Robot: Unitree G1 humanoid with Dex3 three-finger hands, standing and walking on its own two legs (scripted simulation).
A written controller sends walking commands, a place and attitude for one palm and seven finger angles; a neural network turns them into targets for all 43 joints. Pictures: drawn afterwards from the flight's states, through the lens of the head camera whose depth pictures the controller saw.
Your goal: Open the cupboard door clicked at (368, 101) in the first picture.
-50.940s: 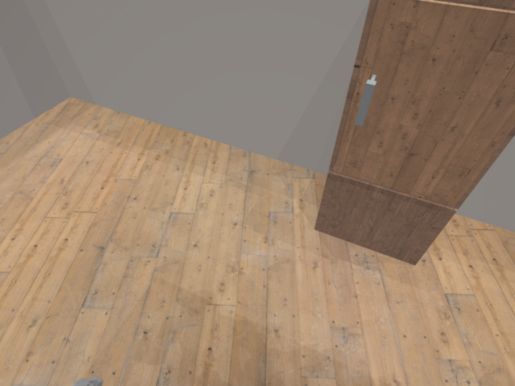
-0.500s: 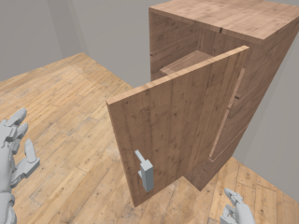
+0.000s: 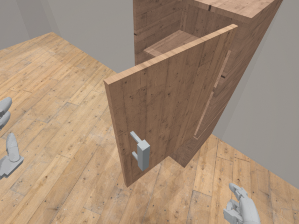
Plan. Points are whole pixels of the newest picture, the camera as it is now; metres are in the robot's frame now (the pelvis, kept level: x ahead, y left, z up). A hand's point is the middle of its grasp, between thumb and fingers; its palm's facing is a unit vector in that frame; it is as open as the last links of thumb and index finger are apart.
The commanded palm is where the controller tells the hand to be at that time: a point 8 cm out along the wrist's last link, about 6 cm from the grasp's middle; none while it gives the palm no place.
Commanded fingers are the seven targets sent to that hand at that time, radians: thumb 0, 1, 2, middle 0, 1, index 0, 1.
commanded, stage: step back with the hand held close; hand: left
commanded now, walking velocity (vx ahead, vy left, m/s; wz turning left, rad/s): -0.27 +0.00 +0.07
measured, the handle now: (138, 151) +0.32 +0.05 -0.01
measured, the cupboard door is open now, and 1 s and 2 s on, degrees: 80 80 80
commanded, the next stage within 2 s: stop stepping back and stand still in 0.64 s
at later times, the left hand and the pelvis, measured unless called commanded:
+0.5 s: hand out of the picture +0.07 +0.30 +0.16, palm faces +0.52 -0.75 -0.41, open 7.4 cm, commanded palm +0.02 +0.33 +0.18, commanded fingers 0.00 0.90 0.90 -0.20 -0.30 -0.20 -0.30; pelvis -0.10 +0.02 -0.02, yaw +5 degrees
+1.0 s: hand out of the picture -0.03 +0.28 +0.17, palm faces +0.33 -0.81 -0.49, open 7.4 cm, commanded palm -0.07 +0.33 +0.18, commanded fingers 0.00 0.90 0.90 -0.20 -0.30 -0.20 -0.30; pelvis -0.23 +0.04 -0.02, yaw -4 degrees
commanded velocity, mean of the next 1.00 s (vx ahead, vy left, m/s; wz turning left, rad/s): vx -0.17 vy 0.00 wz -0.03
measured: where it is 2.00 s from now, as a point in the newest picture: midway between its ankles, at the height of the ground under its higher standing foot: outside the picture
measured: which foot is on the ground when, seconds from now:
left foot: down 0.00-1.00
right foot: down 0.00-0.54, up 0.56-0.90, down 0.92-1.00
